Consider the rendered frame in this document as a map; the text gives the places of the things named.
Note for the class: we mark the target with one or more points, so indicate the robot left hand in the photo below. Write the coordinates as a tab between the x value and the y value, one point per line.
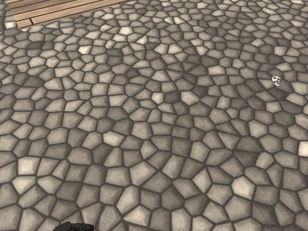
68	226

